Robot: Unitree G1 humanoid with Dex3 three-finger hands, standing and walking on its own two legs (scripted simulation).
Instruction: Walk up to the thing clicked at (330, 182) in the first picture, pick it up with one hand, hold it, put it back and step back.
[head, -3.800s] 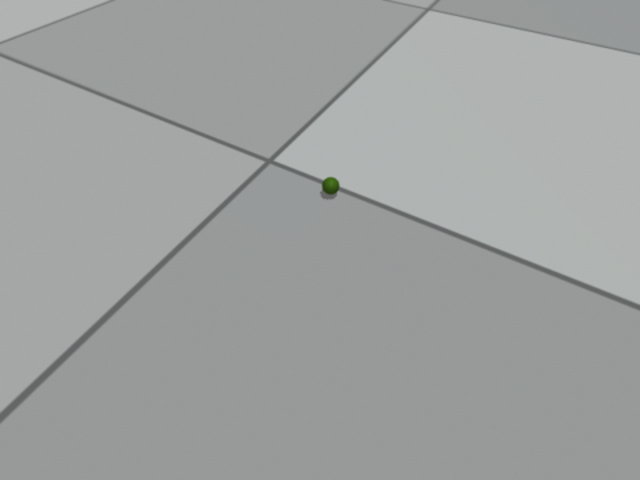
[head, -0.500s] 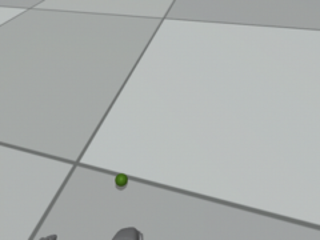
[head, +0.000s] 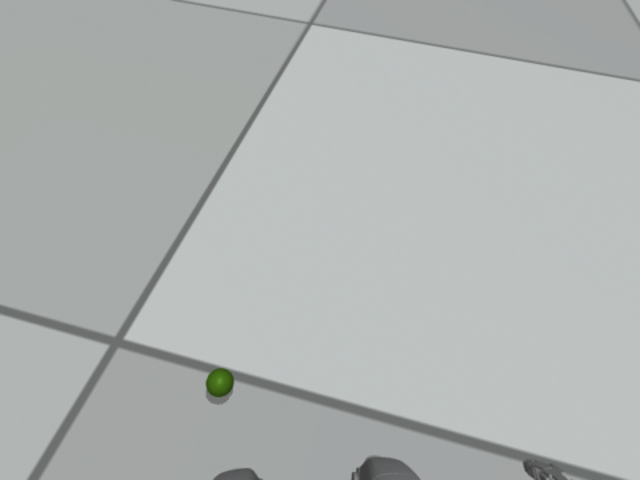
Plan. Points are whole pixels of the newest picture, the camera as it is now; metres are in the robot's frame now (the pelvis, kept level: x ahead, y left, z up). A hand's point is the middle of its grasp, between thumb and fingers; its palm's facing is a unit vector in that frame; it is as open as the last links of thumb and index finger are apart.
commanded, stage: walk up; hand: left
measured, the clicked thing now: (220, 382) +0.45 +0.25 -0.72
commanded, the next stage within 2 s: stand in 1.30 s
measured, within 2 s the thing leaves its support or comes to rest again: neither
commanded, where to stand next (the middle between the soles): +0.07 +0.00 m, yaw +1 degrees
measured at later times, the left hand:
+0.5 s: hand out of the picture +0.14 +0.23 -0.13, palm faces -0.02 -0.94 -0.33, open 7.4 cm
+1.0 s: hand out of the picture +0.12 +0.24 -0.13, palm faces +0.00 -0.94 -0.33, open 7.4 cm
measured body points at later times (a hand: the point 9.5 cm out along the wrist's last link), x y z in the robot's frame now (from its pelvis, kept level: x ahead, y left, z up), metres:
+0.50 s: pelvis +0.03 -0.01 +0.02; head +0.04 -0.02 +0.47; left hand +0.14 +0.28 -0.11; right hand +0.10 -0.32 -0.11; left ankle +0.04 +0.11 -0.72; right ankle +0.05 -0.14 -0.72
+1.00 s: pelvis +0.04 -0.01 +0.02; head +0.05 -0.01 +0.47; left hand +0.12 +0.29 -0.11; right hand +0.12 -0.31 -0.11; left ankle +0.04 +0.11 -0.72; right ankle +0.05 -0.14 -0.72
